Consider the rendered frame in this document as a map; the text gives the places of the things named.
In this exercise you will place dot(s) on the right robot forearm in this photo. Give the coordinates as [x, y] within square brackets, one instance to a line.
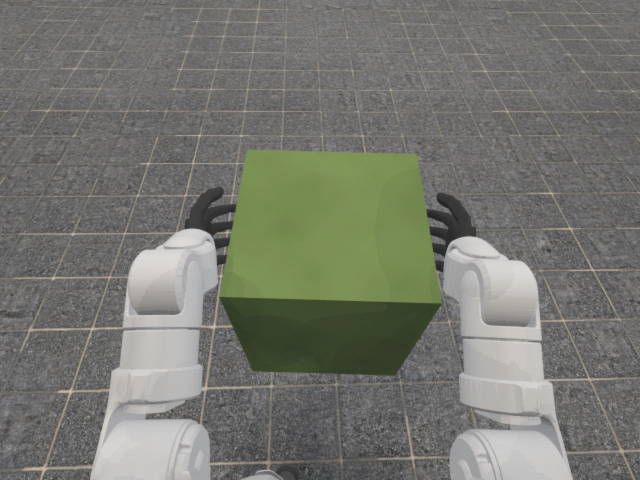
[503, 376]

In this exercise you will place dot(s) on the left robot forearm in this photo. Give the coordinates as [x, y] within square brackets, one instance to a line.
[159, 367]

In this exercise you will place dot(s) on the right robot hand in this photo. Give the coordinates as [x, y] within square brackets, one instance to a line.
[458, 223]

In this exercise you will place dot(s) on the robot right upper arm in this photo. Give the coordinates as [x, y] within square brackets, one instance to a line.
[484, 454]

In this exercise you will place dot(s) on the robot left upper arm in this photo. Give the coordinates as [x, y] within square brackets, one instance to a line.
[155, 449]

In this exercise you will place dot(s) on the left robot hand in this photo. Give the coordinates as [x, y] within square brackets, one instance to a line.
[201, 217]

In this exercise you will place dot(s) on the carton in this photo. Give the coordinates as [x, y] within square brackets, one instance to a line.
[330, 266]

